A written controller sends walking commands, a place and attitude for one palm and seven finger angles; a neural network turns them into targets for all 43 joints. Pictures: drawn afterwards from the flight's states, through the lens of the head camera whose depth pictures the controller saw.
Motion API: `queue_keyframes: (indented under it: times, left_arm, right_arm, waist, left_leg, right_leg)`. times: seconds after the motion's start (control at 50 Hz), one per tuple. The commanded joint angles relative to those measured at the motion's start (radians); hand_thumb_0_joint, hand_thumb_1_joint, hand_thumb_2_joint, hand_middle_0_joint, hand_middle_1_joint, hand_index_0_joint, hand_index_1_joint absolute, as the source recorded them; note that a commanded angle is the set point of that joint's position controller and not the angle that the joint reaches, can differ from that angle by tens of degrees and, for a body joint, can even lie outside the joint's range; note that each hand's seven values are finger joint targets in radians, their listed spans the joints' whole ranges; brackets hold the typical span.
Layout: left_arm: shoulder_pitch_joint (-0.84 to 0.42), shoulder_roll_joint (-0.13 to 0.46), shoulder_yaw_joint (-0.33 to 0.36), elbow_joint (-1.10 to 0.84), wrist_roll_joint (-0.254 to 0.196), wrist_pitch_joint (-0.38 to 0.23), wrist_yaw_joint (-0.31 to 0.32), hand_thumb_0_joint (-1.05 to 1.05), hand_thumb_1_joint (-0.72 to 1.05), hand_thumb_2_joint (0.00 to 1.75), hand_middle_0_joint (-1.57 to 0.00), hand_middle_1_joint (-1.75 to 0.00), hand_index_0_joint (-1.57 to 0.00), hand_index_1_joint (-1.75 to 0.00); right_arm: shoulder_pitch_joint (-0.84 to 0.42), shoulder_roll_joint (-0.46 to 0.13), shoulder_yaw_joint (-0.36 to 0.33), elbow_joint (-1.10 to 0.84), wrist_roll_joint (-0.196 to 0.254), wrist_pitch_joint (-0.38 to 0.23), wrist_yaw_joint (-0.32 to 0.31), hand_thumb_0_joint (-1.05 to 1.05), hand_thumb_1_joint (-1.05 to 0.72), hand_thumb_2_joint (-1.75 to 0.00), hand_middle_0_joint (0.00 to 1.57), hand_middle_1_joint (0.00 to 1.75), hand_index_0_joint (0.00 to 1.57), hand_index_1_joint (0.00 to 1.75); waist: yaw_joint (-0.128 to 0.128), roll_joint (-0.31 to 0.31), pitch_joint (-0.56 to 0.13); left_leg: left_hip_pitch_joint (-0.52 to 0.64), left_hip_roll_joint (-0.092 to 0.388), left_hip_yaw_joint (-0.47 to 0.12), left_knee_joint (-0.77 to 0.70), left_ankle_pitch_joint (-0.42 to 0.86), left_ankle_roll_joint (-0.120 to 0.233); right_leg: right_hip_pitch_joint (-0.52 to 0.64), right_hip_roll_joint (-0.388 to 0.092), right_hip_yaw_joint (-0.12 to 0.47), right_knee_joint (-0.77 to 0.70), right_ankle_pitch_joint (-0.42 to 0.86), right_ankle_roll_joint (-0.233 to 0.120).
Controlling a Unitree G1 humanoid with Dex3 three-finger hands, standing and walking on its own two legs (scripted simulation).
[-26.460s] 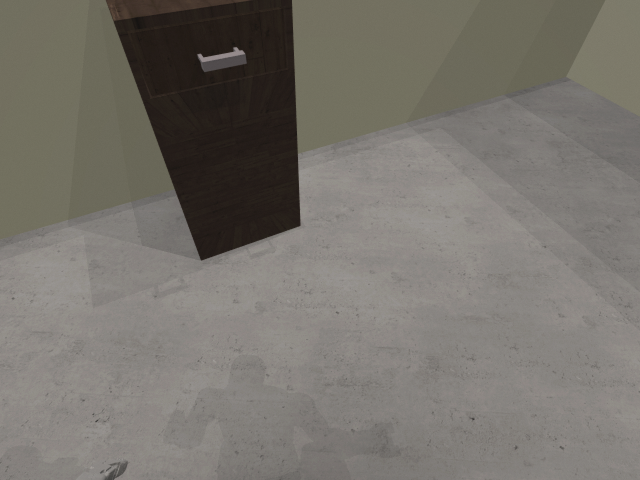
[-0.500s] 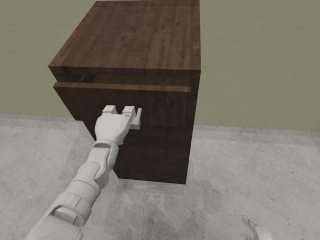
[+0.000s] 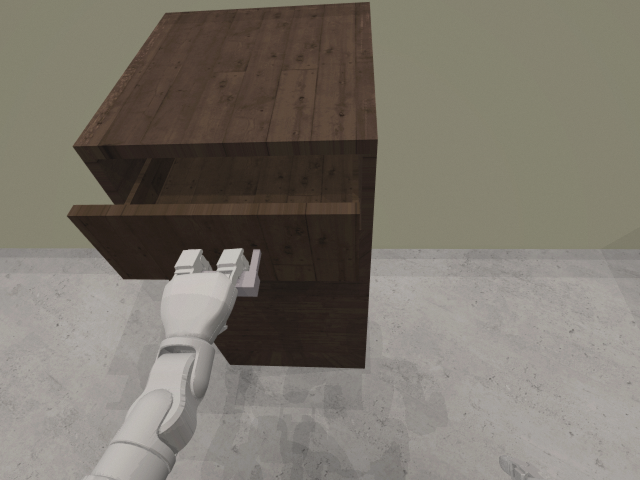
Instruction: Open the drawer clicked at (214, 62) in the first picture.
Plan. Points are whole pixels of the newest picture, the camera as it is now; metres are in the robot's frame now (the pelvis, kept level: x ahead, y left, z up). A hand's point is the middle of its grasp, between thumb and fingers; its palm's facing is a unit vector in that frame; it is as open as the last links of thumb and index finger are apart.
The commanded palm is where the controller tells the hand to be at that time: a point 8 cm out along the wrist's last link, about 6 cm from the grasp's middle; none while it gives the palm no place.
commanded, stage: pull the drawer open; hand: left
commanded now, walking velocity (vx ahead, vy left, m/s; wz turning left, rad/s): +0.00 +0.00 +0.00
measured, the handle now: (220, 269) +0.38 +0.17 +0.03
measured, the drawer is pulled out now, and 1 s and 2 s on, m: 0.11 0.25 0.30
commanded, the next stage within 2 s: open the thumb to release the handle in 1.42 s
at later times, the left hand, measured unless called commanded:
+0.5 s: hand (207, 362) +0.26 +0.16 +0.01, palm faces +0.02 -0.10 -0.99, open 6.3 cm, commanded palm +0.22 +0.17 +0.06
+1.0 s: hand (191, 431) +0.18 +0.16 +0.01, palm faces +0.01 -0.15 -0.99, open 6.3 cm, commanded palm +0.12 +0.17 +0.06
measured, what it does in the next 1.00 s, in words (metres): stands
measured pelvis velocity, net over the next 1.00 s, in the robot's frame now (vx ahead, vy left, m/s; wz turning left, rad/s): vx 0.00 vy -0.01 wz -0.01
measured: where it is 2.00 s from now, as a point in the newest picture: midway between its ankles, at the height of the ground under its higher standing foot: outside the picture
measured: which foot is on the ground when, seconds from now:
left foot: down 0.00-1.00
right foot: down 0.00-1.00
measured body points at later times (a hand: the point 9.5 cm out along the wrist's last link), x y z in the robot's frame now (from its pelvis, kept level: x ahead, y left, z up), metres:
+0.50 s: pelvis +0.00 -0.01 +0.00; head +0.02 -0.05 +0.45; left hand +0.25 +0.16 +0.06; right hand +0.23 -0.19 -0.11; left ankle -0.06 +0.12 -0.72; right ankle +0.01 -0.11 -0.72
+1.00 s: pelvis +0.00 -0.01 -0.01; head +0.03 -0.05 +0.44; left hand +0.17 +0.17 +0.06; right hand +0.19 -0.23 -0.12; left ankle -0.06 +0.12 -0.72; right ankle +0.01 -0.11 -0.72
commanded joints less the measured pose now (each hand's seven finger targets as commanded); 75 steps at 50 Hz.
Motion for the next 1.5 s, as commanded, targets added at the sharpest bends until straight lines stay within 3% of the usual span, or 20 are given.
queue_keyframes:
  times: [0.0,0.14,0.16,0.24,0.38,0.46,0.52,0.6,0.62,0.66,0.76,0.92,0.98,1.08,1.12,1.16,1.22,1.26,1.32,1.48]
  left_arm:
    - [-0.031,0.072,0.027,-0.319,-0.002,-0.004,0.049,0.0,0.9,0.9,-0.4,-1.35,-0.4,-1.35]
    - [0.138,0.086,0.037,-0.424,0.005,-0.025,0.041,0.0,0.9,0.9,-0.4,-1.35,-0.4,-1.35]
    - [-0.043,0.101,0.029,-0.4,0.019,-0.023,0.045,0.0,0.9,0.9,-0.4,-1.35,-0.4,-1.35]
    - [-0.032,0.075,0.008,-0.356,0.048,-0.026,0.054,0.0,0.9,0.9,-0.4,-1.35,-0.4,-1.35]
    - [-0.066,0.063,-0.021,-0.35,0.048,-0.035,0.03,0.0,0.9,0.9,-0.4,-1.35,-0.4,-1.35]
    - [-0.082,0.1,0.017,-0.346,0.041,-0.046,0.026,0.0,0.9,0.9,-0.4,-1.35,-0.4,-1.35]
    - [0.094,0.145,0.084,-0.375,0.025,-0.064,0.027,0.0,0.9,0.9,-0.4,-1.35,-0.4,-1.35]
    - [0.256,0.1,0.052,-0.486,0.005,-0.074,0.026,0.0,0.9,0.9,-0.4,-1.35,-0.4,-1.35]
    - [0.323,0.125,0.082,-0.508,0.002,-0.075,0.03,0.0,0.9,0.9,-0.4,-1.35,-0.4,-1.35]
    - [0.372,0.124,0.085,-0.54,-0.001,-0.075,0.037,0.0,0.9,0.9,-0.4,-1.35,-0.4,-1.35]
    - [0.491,0.141,0.108,-0.618,0.011,-0.078,0.072,0.0,0.9,0.9,-0.4,-1.35,-0.4,-1.35]
    - [0.703,0.165,0.142,-0.687,0.004,-0.09,0.124,0.0,0.9,0.9,-0.4,-1.35,-0.4,-1.35]
    - [0.788,0.123,0.102,-0.711,0.005,-0.096,0.135,0.0,0.9,0.9,-0.4,-1.35,-0.4,-1.35]
    - [0.831,0.114,0.078,-0.761,0.014,-0.101,0.144,0.0,0.9,0.9,-0.4,-1.35,-0.4,-1.35]
    - [0.892,0.156,0.118,-0.782,0.004,-0.098,0.153,0.0,0.9,0.9,-0.4,-1.35,-0.4,-1.35]
    - [0.922,0.146,0.11,-0.796,0.006,-0.11,0.159,0.0,0.9,0.9,-0.4,-1.35,-0.4,-1.35]
    - [1.015,0.17,0.135,-0.823,-0.003,-0.118,0.172,0.0,0.9,0.9,-0.4,-1.35,-0.4,-1.35]
    - [1.001,0.168,0.128,-0.838,0.003,-0.123,0.18,0.0,0.9,0.9,-0.4,-1.35,-0.4,-1.35]
    - [1.013,0.194,0.166,-0.834,0.009,-0.122,0.193,0.0,0.9,0.9,-0.4,-1.35,-0.4,-1.35]
    - [1.024,0.176,0.154,-0.825,0.009,-0.104,0.207,0.0,0.9,0.9,-0.4,-1.35,-0.4,-1.35]
  right_arm:
    - [-0.154,-0.079,-0.012,-0.173,-0.002,-0.058,0.005,0.0,-0.9,-0.9,0.2,0.3,0.2,0.3]
    - [-0.207,-0.053,0.013,-0.194,-0.012,-0.075,0.009,0.0,-0.9,-0.9,0.2,0.3,0.2,0.3]
    - [-0.212,-0.061,0.018,-0.165,-0.017,-0.067,-0.001,0.0,-0.9,-0.9,0.2,0.3,0.2,0.3]
    - [-0.217,-0.041,0.023,-0.166,-0.025,-0.075,-0.007,0.0,-0.9,-0.9,0.2,0.3,0.2,0.3]
    - [-0.234,-0.032,0.032,-0.168,-0.032,-0.068,-0.002,0.0,-0.9,-0.9,0.2,0.3,0.2,0.3]
    - [-0.231,-0.033,0.033,-0.17,-0.035,-0.07,-0.009,0.0,-0.9,-0.9,0.2,0.3,0.2,0.3]
    - [-0.234,-0.035,0.033,-0.191,-0.029,-0.079,-0.004,0.0,-0.9,-0.9,0.2,0.3,0.2,0.3]
    - [-0.236,-0.032,0.029,-0.216,-0.027,-0.083,0.016,0.0,-0.9,-0.9,0.2,0.3,0.2,0.3]
    - [-0.239,-0.034,0.03,-0.227,-0.024,-0.086,0.019,0.0,-0.9,-0.9,0.2,0.3,0.2,0.3]
    - [-0.235,-0.036,0.03,-0.229,-0.024,-0.088,0.022,0.0,-0.9,-0.9,0.2,0.3,0.2,0.3]
    - [-0.229,-0.042,0.022,-0.235,-0.025,-0.096,0.029,0.0,-0.9,-0.9,0.2,0.3,0.2,0.3]
    - [-0.226,-0.05,0.024,-0.244,-0.027,-0.112,0.036,0.0,-0.9,-0.9,0.2,0.3,0.2,0.3]
    - [-0.232,-0.043,0.03,-0.254,-0.029,-0.116,0.045,0.0,-0.9,-0.9,0.2,0.3,0.2,0.3]
    - [-0.229,-0.044,0.038,-0.278,-0.036,-0.117,0.057,0.0,-0.9,-0.9,0.2,0.3,0.2,0.3]
    - [-0.233,-0.052,0.045,-0.297,-0.031,-0.117,0.057,0.0,-0.9,-0.9,0.2,0.3,0.2,0.3]
    - [-0.225,-0.048,0.052,-0.301,-0.036,-0.118,0.061,0.0,-0.9,-0.9,0.2,0.3,0.2,0.3]
    - [-0.226,-0.058,0.059,-0.32,-0.032,-0.121,0.064,0.0,-0.9,-0.9,0.2,0.3,0.2,0.3]
    - [-0.22,-0.057,0.06,-0.32,-0.041,-0.119,0.069,0.0,-0.9,-0.9,0.2,0.3,0.2,0.3]
    - [-0.225,-0.062,0.062,-0.33,-0.042,-0.117,0.065,0.0,-0.9,-0.9,0.2,0.3,0.2,0.3]
    - [-0.224,-0.056,0.057,-0.323,-0.044,-0.114,0.062,0.0,-0.9,-0.9,0.2,0.3,0.2,0.3]
  waist:
    - [0.05,-0.099,-0.299]
    - [0.071,-0.118,-0.235]
    - [0.028,-0.127,-0.205]
    - [0.05,-0.094,-0.213]
    - [0.053,-0.097,-0.209]
    - [0.061,-0.111,-0.22]
    - [0.097,-0.111,-0.234]
    - [0.102,-0.097,-0.2]
    - [0.112,-0.095,-0.202]
    - [0.103,-0.117,-0.176]
    - [0.1,-0.09,-0.171]
    - [0.1,-0.12,-0.168]
    - [0.102,-0.105,-0.147]
    - [0.097,-0.108,-0.133]
    - [0.106,-0.113,-0.143]
    - [0.107,-0.123,-0.139]
    - [0.117,-0.087,-0.133]
    - [0.105,-0.111,-0.121]
    - [0.117,-0.075,-0.126]
    - [0.114,-0.073,-0.12]
  left_leg:
    - [0.079,-0.029,-0.022,-0.022,0.519,0.014]
    - [0.079,-0.041,-0.02,-0.016,0.479,0.015]
    - [0.077,-0.043,-0.026,-0.01,0.437,0.015]
    - [0.098,-0.049,-0.027,-0.003,0.426,0.013]
    - [0.086,-0.055,-0.032,-0.004,0.397,0.012]
    - [0.065,-0.057,-0.032,-0.014,0.373,0.015]
    - [0.052,-0.059,-0.027,-0.025,0.386,0.009]
    - [0.026,-0.054,-0.02,-0.035,0.359,0.012]
    - [0.029,-0.052,-0.021,-0.036,0.376,0.01]
    - [0.009,-0.051,-0.018,-0.033,0.343,0.012]
    - [0.0,-0.048,-0.021,-0.012,0.323,0.012]
    - [-0.02,-0.047,-0.031,0.044,0.329,0.01]
    - [-0.02,-0.044,-0.033,0.065,0.354,0.012]
    - [-0.011,-0.036,-0.042,0.094,0.325,0.014]
    - [-0.018,-0.032,-0.043,0.105,0.321,0.011]
    - [-0.028,-0.033,-0.042,0.113,0.316,0.01]
    - [-0.034,-0.025,-0.043,0.122,0.33,0.003]
    - [-0.043,-0.027,-0.046,0.137,0.307,0.007]
    - [-0.057,-0.029,-0.048,0.138,0.283,0.003]
    - [-0.088,-0.034,-0.05,0.146,0.261,0.005]
  right_leg:
    - [0.305,0.025,-0.033,-0.018,0.426,-0.037]
    - [0.316,0.021,-0.023,-0.016,0.438,-0.031]
    - [0.277,0.02,-0.021,-0.024,0.428,-0.029]
    - [0.258,0.023,-0.029,-0.021,0.381,-0.032]
    - [0.264,0.018,-0.026,-0.025,0.363,-0.033]
    - [0.296,0.011,-0.015,-0.03,0.367,-0.032]
    - [0.344,0.013,-0.001,-0.029,0.39,-0.035]
    - [0.337,0.009,0.001,-0.03,0.348,-0.036]
    - [0.346,0.014,0.004,-0.03,0.349,-0.04]
    - [0.328,0.014,0.013,-0.03,0.333,-0.037]
    - [0.291,0.023,0.028,-0.011,0.297,-0.044]
    - [0.255,0.025,0.052,0.025,0.363,-0.039]
    - [0.219,0.028,0.041,0.045,0.365,-0.037]
    - [0.154,0.034,0.04,0.052,0.279,-0.035]
    - [0.166,0.031,0.052,0.049,0.295,-0.033]
    - [0.158,0.028,0.059,0.058,0.302,-0.031]
    - [0.155,0.026,0.072,0.062,0.311,-0.032]
    - [0.127,0.023,0.075,0.064,0.29,-0.03]
    - [0.123,0.028,0.09,0.067,0.263,-0.038]
    - [0.105,0.028,0.084,0.091,0.237,-0.042]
